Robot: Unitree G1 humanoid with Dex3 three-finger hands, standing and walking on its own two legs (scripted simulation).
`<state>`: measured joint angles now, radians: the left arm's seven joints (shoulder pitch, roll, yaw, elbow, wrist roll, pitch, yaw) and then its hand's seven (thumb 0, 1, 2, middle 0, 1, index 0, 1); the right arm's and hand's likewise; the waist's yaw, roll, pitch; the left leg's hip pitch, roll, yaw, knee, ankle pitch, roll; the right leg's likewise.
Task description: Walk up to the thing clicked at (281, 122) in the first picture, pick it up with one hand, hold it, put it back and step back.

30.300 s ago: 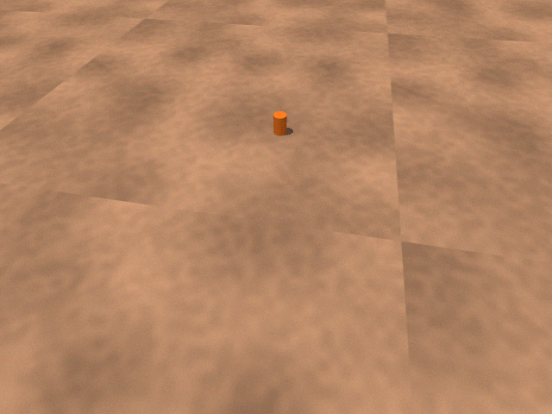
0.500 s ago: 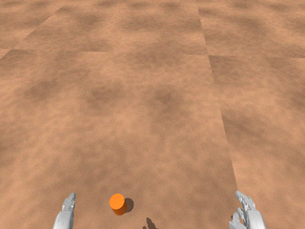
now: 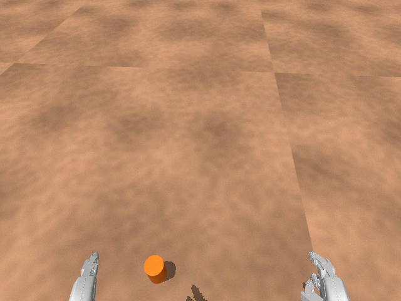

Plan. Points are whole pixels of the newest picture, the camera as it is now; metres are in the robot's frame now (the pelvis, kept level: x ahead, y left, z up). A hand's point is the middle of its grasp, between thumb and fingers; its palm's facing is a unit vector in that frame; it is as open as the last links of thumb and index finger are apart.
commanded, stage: stand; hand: left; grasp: from the side
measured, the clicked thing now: (156, 269) +0.39 +0.22 -0.66
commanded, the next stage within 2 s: none
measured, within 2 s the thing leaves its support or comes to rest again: neither
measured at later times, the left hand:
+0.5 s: hand out of the picture +0.12 +0.23 -0.10, palm faces +0.00 -0.94 -0.34, open 8.3 cm
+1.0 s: hand out of the picture +0.02 +0.25 -0.11, palm faces +0.02 -0.94 -0.34, open 7.4 cm
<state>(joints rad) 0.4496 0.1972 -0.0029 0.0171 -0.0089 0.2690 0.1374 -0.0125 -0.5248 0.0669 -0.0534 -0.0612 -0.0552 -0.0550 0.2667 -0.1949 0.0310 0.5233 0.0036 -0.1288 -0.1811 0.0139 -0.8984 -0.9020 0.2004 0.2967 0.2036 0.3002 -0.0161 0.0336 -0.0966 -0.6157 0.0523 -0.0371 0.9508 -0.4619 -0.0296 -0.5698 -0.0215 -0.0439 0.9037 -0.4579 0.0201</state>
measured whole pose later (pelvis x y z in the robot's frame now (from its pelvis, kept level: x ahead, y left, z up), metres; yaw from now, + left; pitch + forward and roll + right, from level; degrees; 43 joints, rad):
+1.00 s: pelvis -0.02 +0.01 +0.05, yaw +2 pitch -4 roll +0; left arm 0.19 0.31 0.01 1.08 0.03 -0.01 0.01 0.00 0.90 0.90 -0.20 -0.30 -0.20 -0.30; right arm 0.16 -0.30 -0.01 1.07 -0.03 0.01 0.00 0.01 -0.90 -0.90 0.20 0.30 0.20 0.30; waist 0.01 0.02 0.06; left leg -0.19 0.00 -0.03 0.46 -0.20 -0.01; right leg -0.16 -0.06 -0.05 0.46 -0.22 0.04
